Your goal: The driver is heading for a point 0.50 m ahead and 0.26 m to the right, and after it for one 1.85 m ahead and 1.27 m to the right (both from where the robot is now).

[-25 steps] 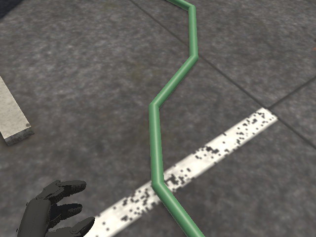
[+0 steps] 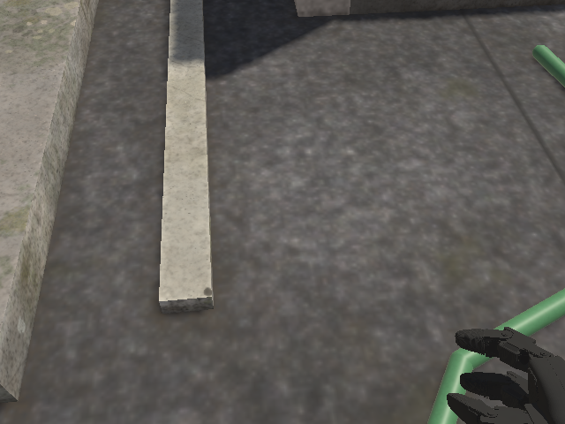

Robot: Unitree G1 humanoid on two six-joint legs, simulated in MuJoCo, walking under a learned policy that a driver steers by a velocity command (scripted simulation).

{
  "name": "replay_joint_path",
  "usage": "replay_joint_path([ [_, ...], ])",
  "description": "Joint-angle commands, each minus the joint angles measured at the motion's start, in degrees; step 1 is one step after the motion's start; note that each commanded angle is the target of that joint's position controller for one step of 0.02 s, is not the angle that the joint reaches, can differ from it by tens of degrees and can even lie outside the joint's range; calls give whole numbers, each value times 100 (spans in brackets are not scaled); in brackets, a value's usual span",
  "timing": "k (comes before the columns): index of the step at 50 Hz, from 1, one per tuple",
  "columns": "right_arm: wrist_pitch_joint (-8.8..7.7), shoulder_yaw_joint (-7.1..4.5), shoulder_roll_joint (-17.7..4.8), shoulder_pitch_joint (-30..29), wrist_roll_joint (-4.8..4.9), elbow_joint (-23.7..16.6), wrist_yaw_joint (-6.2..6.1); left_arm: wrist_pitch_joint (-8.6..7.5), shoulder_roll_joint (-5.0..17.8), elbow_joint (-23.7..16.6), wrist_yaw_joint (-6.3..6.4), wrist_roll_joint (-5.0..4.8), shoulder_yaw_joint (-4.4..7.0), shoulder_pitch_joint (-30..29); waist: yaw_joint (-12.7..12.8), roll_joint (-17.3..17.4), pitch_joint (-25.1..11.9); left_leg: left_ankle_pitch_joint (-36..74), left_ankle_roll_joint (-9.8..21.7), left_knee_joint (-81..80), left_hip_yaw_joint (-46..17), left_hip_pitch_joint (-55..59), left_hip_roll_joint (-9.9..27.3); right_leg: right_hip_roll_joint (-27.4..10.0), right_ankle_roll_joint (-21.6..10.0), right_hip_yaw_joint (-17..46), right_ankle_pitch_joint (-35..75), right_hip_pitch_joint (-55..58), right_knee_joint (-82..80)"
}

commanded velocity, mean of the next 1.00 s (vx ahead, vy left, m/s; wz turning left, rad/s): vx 0.72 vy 0.00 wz -0.78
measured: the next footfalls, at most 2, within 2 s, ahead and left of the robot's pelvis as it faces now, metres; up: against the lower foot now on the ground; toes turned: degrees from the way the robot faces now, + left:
left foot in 0.08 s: +0.30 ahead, +0.14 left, +0.00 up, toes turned -2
right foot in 0.54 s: +0.66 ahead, -0.15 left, +0.00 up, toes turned -29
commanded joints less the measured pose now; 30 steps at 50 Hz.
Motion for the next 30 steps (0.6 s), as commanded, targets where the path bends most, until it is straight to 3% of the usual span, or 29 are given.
replay_joint_path([
  [1, -170, -284, -657, -328, 24, -523, 31, 8, 1281, -309, 57, 16, 199, -364, -758, -769, 410, -341, 42, -603, 357, 1582, -484, -1382, -1039, 615, 5055, -1053, 136],
  [2, -146, -417, -925, 311, 49, -434, -26, 66, 1416, -228, 72, 74, 212, -315, -1149, -1095, -96, -669, 121, -592, 390, 2433, -649, -1394, -988, 607, 6186, -931, 968],
  [3, -82, -564, -1144, 1465, 90, -200, -119, 127, 1497, -183, 92, 130, 208, -443, -1880, -1237, -682, -856, 164, -649, 480, 3972, -713, -1231, -842, 433, 6649, -1541, 2322],
  [4, 16, -685, -1431, 2756, 66, 139, -257, 102, 1204, -330, 111, 233, 111, -512, -2419, -950, -1530, -1303, 171, -96, -436, 6226, 123, -940, -650, 597, 5074, -3250, 4210],
  [5, -66, -754, -2112, 2984, -198, 307, -250, -38, -134, -526, 72, 104, -203, 541, -1466, 1536, -2883, -3725, 924, -1204, -3624, 7724, 1823, 127, -463, 1011, -326, -4836, 6669],
  [6, -78, -635, -1521, 3160, -240, 376, -222, -147, 294, -494, 78, -245, -113, 152, -1705, 1587, -3117, -5087, 909, -2599, -4905, 7236, 1879, 30, -541, 1493, -271, -5196, 7552],
  [7, -120, -542, -1148, 2826, -167, 536, -219, -133, 609, -760, 125, -408, 24, -821, -1723, 1172, -1658, -4538, 689, -2771, -4114, 6365, 1767, -140, -523, 1217, 93, -5892, 7939],
  [8, -153, -486, -917, 2536, -153, 662, -201, -110, 522, -882, 164, -303, 6, -1239, -1575, 545, -981, -3552, 601, -2633, -3195, 5520, 1665, -415, -534, 1057, 423, -6029, 7926],
  [9, -185, -434, -662, 2246, -224, 777, -171, -52, 443, -895, 156, -122, 28, -1401, -1311, 294, -589, -2782, 513, -2593, -2396, 4636, 1442, -638, -569, 1015, 717, -5762, 7787],
  [10, -232, -368, -358, 2004, -328, 874, -153, 69, 303, -868, 85, -132, 54, -1142, -968, 535, -515, -2380, 477, -2632, -1814, 4019, 1308, -832, -602, 1108, 975, -5350, 7731],
  [11, -250, -326, -104, 1831, -297, 1003, -128, 204, 130, -839, 24, -184, 50, -1041, -818, 622, -368, -2049, 432, -2706, -1322, 3703, 1217, -899, -635, 1060, 944, -5258, 7861],
  [13, -265, -303, -5, 1543, -172, 1169, -130, 437, -6, -924, -33, -243, 60, -1124, -576, 524, 81, -1537, 280, -2939, -492, 3199, 1206, -1001, -668, 1029, 769, -5490, 7842],
  [15, -255, -329, -177, 1445, -176, 1242, -229, 543, -8, -1221, -39, -162, 25, -1621, -531, 328, 525, -870, 220, -3178, 178, 2926, 1169, -1071, -586, 1061, 950, -5916, 7440],
  [16, -284, -326, -219, 1327, -252, 1200, -270, 533, 142, -1300, -58, -120, 57, -1762, -460, 200, 636, -664, 156, -3299, 669, 2733, 807, -952, -561, 925, 1678, -5732, 6688],
  [18, -331, -376, -513, 1319, -309, 1182, -390, 481, 240, -1410, -112, -13, 59, -2099, -514, 96, 676, -454, 196, -3473, 1190, 2805, 665, -837, -498, 546, 2569, -5518, 5760],
  [19, -335, -407, -674, 1465, -297, 1207, -430, 449, 267, -1443, -166, -20, 50, -2250, -609, -125, 642, -241, 136, -3514, 1377, 3133, 616, -772, -570, 361, 2802, -5500, 5327],
  [20, -335, -467, -945, 1594, -259, 1226, -460, 422, 211, -1557, -222, -63, 11, -2509, -693, -165, 715, -87, 153, -3578, 1412, 3377, 792, -793, -643, 257, 2946, -5462, 4841],
  [21, -304, -494, -1058, 1690, -217, 1254, -478, 389, 256, -1636, -284, -85, 7, -2749, -770, -269, 798, 467, 92, -3550, 1523, 3767, 862, -727, -747, 101, 2938, -5508, 4452],
  [23, -177, -543, -1321, 1853, -220, 1247, -530, 337, 481, -1740, -393, -104, 98, -2920, -738, -122, 547, 3274, -118, -2965, 1759, 4542, 836, -206, -948, -601, 2754, -5010, 3884],
  [24, -82, -592, -1522, 1898, -198, 1229, -569, 352, 603, -1747, -411, -148, 160, -2712, -564, 123, 338, 4840, -163, -2424, 1777, 4879, 915, 41, -1021, -824, 2441, -4690, 3883],
  [25, 10, -642, -1704, 1785, -153, 1173, -590, 416, 779, -1671, -406, -198, 253, -2145, -192, 447, 21, 6113, -136, -1632, 1770, 5019, 1033, 238, -1120, -907, 1975, -4084, 3976],
  [26, 63, -674, -1800, 1511, -121, 1063, -561, 499, 1146, -1456, -374, -215, 430, -1108, 381, 662, -464, 6733, -26, -407, 1679, 4671, 1102, 393, -1305, -824, 1541, -2805, 4047],
  [27, 37, -657, -1690, 1136, -26, 902, -499, 556, 1638, -1031, -276, -147, 681, 276, 989, 341, -949, 5898, -85, 1451, 1509, 3756, 804, 449, -1513, -399, 2052, -902, 3227],
  [28, -169, -421, -733, 873, -11, 717, -412, 610, 1803, -866, -141, -74, 742, 214, 688, -1776, -199, -998, -471, 4568, 1334, 1836, -721, 94, -1875, 671, 3395, -164, 2618],
  [29, -472, -202, -210, 2057, 50, 295, -321, 409, 1819, -1310, -161, 241, 533, -646, -680, -2732, -1409, -3528, -570, 5995, -226, -139, -1355, -1201, -3213, 4585, 2032, 1012, 1618],
  [30, -657, -265, -912, 1533, 50, 230, -279, 295, 1428, -1622, -208, 283, 500, -788, -269, -1437, -1834, -3152, -260, 5621, -1009, 31, -992, -1467, -2983, 5318, 1230, 713, 850],
])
